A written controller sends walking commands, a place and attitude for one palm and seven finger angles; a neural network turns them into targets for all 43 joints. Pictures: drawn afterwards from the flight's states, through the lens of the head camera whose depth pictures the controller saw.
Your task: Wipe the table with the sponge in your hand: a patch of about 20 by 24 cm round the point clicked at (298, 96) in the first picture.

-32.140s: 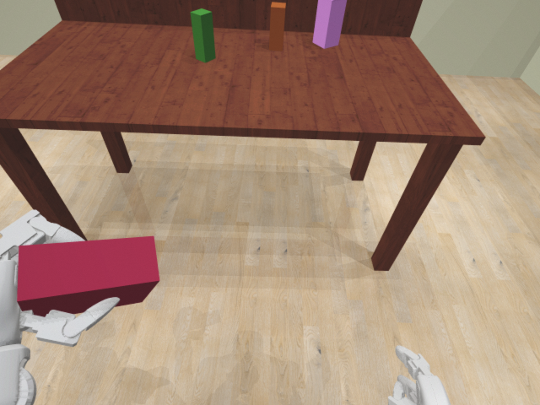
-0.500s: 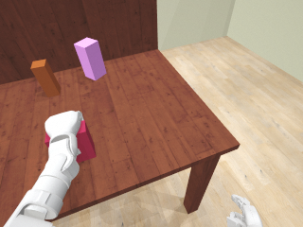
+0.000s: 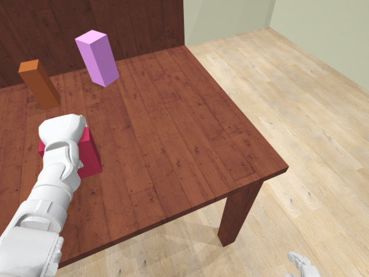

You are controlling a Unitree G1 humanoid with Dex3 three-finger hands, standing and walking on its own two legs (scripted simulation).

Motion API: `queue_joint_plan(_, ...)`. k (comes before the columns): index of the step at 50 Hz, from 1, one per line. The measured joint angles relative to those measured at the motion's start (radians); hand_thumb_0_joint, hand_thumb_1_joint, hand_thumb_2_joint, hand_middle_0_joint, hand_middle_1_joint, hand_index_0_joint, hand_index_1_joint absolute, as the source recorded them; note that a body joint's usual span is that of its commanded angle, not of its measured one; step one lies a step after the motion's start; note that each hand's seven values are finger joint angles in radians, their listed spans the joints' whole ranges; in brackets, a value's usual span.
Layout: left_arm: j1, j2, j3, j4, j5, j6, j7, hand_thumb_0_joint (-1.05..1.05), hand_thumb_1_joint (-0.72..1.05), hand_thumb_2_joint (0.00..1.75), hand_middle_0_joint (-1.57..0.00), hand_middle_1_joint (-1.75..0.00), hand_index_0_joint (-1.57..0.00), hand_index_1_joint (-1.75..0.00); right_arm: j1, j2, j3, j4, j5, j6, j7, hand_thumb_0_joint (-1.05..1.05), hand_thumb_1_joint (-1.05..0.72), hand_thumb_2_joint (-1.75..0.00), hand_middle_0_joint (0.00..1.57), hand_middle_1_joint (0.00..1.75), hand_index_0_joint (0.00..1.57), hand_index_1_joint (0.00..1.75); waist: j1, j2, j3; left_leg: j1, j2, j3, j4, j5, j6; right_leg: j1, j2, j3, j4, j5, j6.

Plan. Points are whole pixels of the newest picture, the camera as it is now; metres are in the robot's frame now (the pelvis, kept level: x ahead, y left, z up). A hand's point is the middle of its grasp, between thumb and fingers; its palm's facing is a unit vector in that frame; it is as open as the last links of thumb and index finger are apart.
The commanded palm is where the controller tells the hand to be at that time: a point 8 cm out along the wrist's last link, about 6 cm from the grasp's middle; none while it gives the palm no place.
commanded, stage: wipe forward along the middle lane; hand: left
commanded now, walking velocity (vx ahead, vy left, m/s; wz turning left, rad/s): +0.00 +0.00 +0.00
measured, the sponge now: (76, 161) +0.38 +0.30 +0.01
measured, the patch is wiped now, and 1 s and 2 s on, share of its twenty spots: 1.00 1.00 1.00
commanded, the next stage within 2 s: slide back across to the first lane in 0.24 s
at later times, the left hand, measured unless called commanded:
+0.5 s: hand (68, 132) +0.43 +0.32 +0.06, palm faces -0.08 -0.03 -1.00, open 9.4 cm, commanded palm +0.40 +0.32 +0.11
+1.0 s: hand (39, 141) +0.40 +0.38 +0.06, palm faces -0.08 -0.05 -1.00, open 9.4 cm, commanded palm +0.37 +0.37 +0.11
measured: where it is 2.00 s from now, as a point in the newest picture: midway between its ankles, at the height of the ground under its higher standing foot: outside the picture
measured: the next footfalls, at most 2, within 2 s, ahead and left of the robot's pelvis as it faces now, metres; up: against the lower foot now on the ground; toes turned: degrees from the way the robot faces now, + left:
none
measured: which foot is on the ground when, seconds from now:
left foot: down 0.00-1.00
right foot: down 0.00-1.00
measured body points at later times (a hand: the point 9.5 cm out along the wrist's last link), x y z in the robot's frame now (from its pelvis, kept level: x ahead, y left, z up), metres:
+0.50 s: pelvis +0.02 +0.03 +0.00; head +0.06 +0.02 +0.45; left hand +0.43 +0.32 +0.11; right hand +0.13 -0.24 -0.12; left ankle -0.01 +0.12 -0.73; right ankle +0.03 -0.07 -0.73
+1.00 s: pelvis +0.04 +0.05 +0.01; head +0.07 +0.05 +0.46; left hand +0.40 +0.38 +0.12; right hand +0.21 -0.20 -0.10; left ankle -0.01 +0.12 -0.73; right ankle +0.03 -0.07 -0.73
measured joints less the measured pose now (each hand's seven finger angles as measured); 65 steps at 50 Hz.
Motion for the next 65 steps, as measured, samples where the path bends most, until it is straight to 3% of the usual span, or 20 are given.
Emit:
queue_joint_plan(21,-0.134,0.022,0.015,0.15,0.032,-0.04,0.027,0.0,-0.51,1.15,-0.82,-1.42,-0.84,-1.39,0.044,0.008,-0.013,0.013,-0.007,0.018,0.02,0.01,-0.91,-0.9,0.2,0.3,0.2,0.3,-0.022,-0.011,-0.018,-0.043,-0.016,0.009,0.006,-0.014,0.028,-0.033,-0.016,0.011,-0.014,-0.005,0.029)
queue_joint_plan(29,-0.038,0.009,0.049,0.058,0.011,-0.044,0.035,0.0,-0.5,1.15,-0.81,-1.43,-0.82,-1.4,0.054,0.012,-0.019,0.005,-0.007,0.031,0.027,0.01,-0.91,-0.9,0.2,0.3,0.2,0.3,-0.016,-0.002,-0.025,0.007,-0.021,0.026,-0.02,-0.02,0.043,0.013,-0.019,0.03,-0.042,-0.006,0.043)
queue_joint_plan(39,0.024,0.023,0.051,-0.029,0.011,0.001,0.005,0.0,-0.49,1.14,-0.79,-1.45,-0.81,-1.42,0.018,0.013,-0.009,-0.016,-0.006,0.033,0.035,0.01,-0.91,-0.9,0.2,0.3,0.2,0.3,0.001,-0.007,-0.006,0.069,-0.032,0.022,-0.055,-0.018,0.054,0.077,-0.031,0.03,-0.072,-0.009,0.053)
queue_joint_plan(47,0.074,0.051,0.056,-0.097,0.011,-0.026,-0.047,-0.01,-0.48,1.14,-0.79,-1.45,-0.8,-1.42,-0.004,0.009,-0.012,-0.032,-0.011,0.024,0.034,0.01,-0.91,-0.9,0.2,0.3,0.2,0.3,0.024,-0.009,0.003,0.091,-0.04,0.006,-0.061,-0.022,0.06,0.108,-0.038,0.016,-0.086,-0.016,0.057)
queue_joint_plan(56,0.158,0.066,0.092,-0.191,0.002,-0.082,-0.056,-0.01,-0.48,1.14,-0.78,-1.46,-0.8,-1.43,-0.015,0.008,-0.016,-0.034,-0.02,0.02,0.042,0.01,-0.91,-0.9,0.2,0.3,0.2,0.3,0.041,-0.002,0.008,0.1,-0.042,0.003,-0.06,-0.027,0.063,0.121,-0.04,0.013,-0.094,-0.018,0.061)
queue_joint_plan(65,0.251,0.046,0.082,-0.306,-0.016,-0.05,-0.037,-0.01,-0.47,1.13,-0.77,-1.46,-0.79,-1.44,-0.006,0.007,-0.023,-0.029,-0.022,0.018,0.056,0.01,-0.91,-0.9,0.2,0.3,0.2,0.3,0.053,0.012,0.009,0.101,-0.045,-0.001,-0.056,-0.024,0.065,0.125,-0.044,0.009,-0.093,-0.015,0.064)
